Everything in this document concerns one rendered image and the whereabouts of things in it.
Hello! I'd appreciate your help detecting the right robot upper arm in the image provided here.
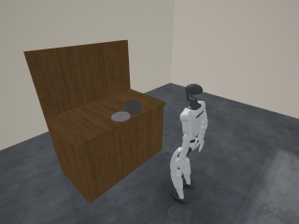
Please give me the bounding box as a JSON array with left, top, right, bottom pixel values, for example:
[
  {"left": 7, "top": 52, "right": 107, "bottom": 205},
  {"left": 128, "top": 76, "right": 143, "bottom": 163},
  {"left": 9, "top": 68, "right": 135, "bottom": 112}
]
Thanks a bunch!
[{"left": 198, "top": 101, "right": 208, "bottom": 126}]

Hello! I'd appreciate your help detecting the left robot upper arm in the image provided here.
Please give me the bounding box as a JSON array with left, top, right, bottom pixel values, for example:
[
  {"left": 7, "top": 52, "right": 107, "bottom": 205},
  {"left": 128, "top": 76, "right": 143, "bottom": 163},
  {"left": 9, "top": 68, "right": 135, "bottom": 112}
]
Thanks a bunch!
[{"left": 179, "top": 110, "right": 192, "bottom": 141}]

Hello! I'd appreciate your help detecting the pot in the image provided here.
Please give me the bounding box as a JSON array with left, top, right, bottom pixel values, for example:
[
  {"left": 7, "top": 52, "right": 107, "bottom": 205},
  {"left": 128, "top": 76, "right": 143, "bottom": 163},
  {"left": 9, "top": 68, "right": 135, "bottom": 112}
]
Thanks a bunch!
[{"left": 124, "top": 100, "right": 142, "bottom": 115}]

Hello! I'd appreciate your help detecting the lid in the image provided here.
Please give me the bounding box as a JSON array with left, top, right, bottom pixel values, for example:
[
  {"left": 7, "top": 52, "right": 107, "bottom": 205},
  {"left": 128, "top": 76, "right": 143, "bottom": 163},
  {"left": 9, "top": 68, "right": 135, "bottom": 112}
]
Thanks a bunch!
[{"left": 111, "top": 111, "right": 131, "bottom": 122}]

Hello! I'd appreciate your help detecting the robot right shin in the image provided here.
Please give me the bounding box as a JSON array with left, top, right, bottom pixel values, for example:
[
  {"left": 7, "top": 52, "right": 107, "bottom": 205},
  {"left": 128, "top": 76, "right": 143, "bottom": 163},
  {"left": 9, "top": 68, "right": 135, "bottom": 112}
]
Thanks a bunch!
[{"left": 182, "top": 158, "right": 191, "bottom": 185}]

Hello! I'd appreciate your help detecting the right robot forearm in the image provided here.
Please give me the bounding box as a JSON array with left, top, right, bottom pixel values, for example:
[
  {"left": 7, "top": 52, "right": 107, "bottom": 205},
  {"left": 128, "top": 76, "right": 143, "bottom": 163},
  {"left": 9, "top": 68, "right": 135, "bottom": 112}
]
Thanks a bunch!
[{"left": 197, "top": 124, "right": 207, "bottom": 140}]

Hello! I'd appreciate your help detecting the table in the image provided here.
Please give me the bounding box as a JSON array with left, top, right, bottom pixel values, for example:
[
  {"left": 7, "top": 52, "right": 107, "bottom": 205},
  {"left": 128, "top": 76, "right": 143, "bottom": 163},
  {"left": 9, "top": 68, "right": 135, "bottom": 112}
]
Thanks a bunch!
[{"left": 23, "top": 39, "right": 166, "bottom": 203}]

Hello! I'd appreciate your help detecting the robot right hand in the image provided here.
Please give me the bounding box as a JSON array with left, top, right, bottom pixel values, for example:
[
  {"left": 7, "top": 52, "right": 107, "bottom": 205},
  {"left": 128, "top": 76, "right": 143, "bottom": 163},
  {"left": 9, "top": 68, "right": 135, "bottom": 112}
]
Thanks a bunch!
[{"left": 195, "top": 138, "right": 205, "bottom": 152}]

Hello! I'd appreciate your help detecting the robot left foot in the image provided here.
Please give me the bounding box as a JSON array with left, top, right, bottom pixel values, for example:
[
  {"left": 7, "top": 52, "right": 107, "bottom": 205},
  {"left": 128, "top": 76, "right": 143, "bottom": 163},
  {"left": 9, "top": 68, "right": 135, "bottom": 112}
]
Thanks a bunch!
[{"left": 170, "top": 191, "right": 188, "bottom": 204}]

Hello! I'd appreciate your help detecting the robot left hand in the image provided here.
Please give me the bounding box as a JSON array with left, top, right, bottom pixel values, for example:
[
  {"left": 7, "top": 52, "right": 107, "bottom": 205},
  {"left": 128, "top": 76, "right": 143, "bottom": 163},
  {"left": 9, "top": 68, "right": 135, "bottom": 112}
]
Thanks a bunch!
[{"left": 174, "top": 159, "right": 185, "bottom": 174}]

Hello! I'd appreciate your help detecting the left robot forearm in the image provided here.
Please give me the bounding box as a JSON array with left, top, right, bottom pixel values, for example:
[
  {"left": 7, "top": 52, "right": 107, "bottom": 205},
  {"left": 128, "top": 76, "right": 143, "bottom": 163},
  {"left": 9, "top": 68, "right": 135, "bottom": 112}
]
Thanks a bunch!
[{"left": 178, "top": 135, "right": 191, "bottom": 161}]

